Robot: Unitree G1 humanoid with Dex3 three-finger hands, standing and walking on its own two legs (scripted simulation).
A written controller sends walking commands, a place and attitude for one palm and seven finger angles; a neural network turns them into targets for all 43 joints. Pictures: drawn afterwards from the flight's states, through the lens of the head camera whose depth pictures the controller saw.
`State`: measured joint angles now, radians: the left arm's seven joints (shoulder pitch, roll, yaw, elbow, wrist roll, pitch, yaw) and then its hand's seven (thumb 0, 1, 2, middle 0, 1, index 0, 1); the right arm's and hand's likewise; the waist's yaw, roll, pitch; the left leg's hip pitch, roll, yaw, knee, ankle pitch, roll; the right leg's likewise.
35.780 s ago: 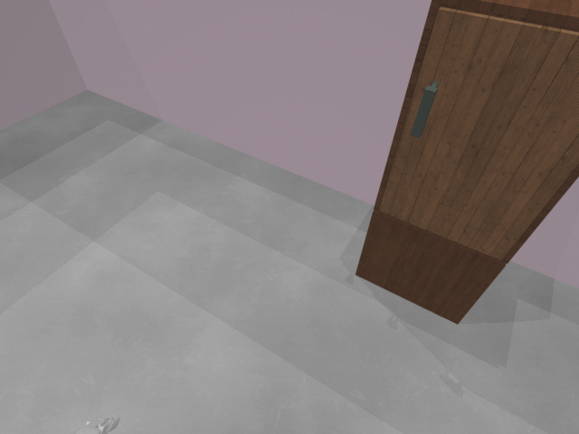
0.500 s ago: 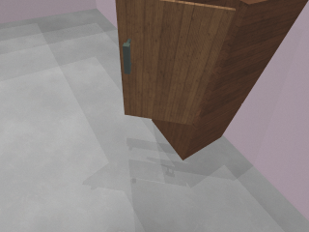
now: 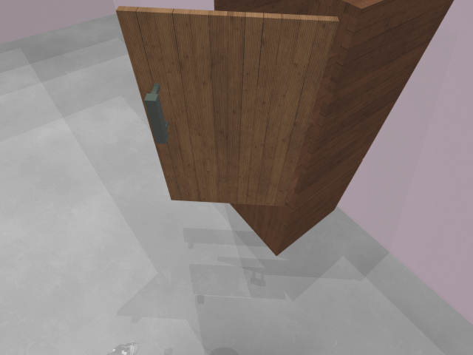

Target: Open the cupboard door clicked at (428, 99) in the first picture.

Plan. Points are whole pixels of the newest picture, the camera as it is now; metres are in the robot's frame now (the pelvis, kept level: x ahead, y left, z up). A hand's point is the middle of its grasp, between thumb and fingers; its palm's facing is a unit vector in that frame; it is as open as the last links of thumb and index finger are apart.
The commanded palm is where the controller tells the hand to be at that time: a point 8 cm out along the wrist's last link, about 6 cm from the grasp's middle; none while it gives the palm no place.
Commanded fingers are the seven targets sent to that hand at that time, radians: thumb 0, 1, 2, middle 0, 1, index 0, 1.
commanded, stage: come to a stop and stand still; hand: left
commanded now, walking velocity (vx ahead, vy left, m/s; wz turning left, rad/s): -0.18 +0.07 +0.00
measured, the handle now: (159, 113) +0.58 +0.18 +0.05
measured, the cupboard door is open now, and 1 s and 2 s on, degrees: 49 49 49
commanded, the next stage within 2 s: look again from close up in 1.62 s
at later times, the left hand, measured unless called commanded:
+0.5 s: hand out of the picture -0.02 +0.20 -0.16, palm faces +0.00 -0.95 -0.32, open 7.4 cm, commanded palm none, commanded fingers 0.00 0.90 0.90 -0.20 -0.30 -0.20 -0.30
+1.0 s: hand out of the picture -0.03 +0.13 -0.16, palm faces -0.02 -0.97 -0.26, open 7.3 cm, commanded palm none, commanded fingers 0.00 0.90 0.90 -0.20 -0.30 -0.20 -0.30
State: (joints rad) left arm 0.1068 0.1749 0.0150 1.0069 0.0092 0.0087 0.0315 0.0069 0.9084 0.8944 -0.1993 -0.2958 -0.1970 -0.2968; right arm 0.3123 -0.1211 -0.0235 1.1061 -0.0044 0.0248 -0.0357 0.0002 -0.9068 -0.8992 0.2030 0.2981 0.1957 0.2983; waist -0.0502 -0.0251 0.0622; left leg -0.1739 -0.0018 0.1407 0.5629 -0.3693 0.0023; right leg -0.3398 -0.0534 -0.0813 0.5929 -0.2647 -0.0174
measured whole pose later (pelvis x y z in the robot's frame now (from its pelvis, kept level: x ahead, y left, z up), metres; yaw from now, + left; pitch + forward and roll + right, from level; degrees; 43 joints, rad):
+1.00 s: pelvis -0.06 -0.05 +0.01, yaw +0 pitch +0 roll +2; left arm 0.25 0.15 -0.01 1.08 0.01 0.00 0.03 0.01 0.93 0.89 -0.20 -0.30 -0.20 -0.30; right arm 0.40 -0.17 0.00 1.12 -0.02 0.01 -0.03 0.00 -0.91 -0.90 0.20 0.30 0.19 0.30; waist -0.03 0.05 0.04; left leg -0.18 0.05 0.11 0.45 -0.26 -0.03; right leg -0.24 0.02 -0.04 0.53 -0.29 -0.06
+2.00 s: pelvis -0.02 -0.06 +0.01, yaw +0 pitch +0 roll +1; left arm 0.26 0.15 0.01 1.12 0.01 -0.02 0.04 0.01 0.92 0.89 -0.20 -0.30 -0.20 -0.30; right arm 0.28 -0.13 0.00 1.15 -0.02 -0.01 -0.05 0.00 -0.91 -0.90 0.20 0.30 0.19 0.30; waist 0.00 0.02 0.04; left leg -0.11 0.07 0.09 0.41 -0.29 -0.06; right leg -0.15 0.04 -0.06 0.47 -0.32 -0.07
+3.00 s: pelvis +0.05 -0.02 +0.01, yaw -2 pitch +1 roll +2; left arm 0.19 0.17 0.05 1.04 0.02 0.01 0.04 0.02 0.94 0.89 -0.20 -0.30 -0.19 -0.30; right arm 0.33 -0.06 0.01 1.11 -0.03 -0.03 -0.04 0.00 -0.90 -0.90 0.20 0.30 0.20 0.30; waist -0.01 -0.03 0.10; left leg -0.13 -0.02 0.13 0.41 -0.30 0.03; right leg -0.39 -0.05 -0.05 0.71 -0.35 -0.02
